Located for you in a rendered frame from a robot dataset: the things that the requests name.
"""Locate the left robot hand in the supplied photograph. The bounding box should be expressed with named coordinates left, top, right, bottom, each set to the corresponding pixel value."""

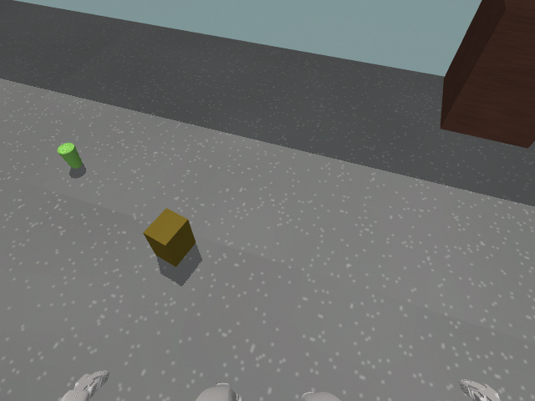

left=60, top=370, right=110, bottom=401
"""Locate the right robot hand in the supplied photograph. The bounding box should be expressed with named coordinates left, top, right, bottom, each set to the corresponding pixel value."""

left=460, top=379, right=501, bottom=401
